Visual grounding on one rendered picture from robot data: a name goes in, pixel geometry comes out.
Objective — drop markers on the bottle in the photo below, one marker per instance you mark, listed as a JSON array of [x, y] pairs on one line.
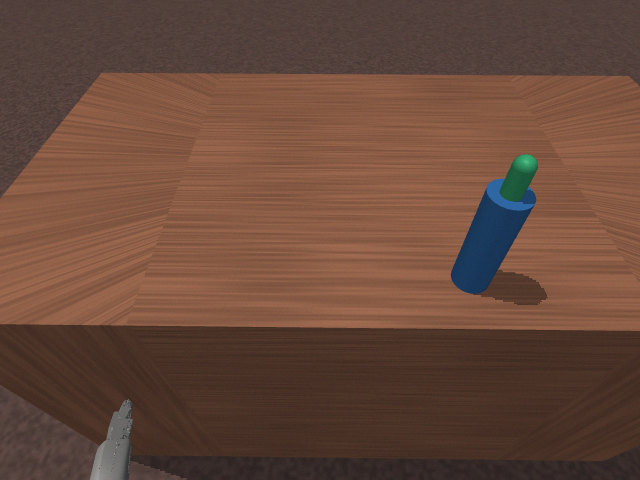
[[503, 210]]

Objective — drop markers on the left robot hand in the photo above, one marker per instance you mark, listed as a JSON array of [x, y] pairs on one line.
[[112, 458]]

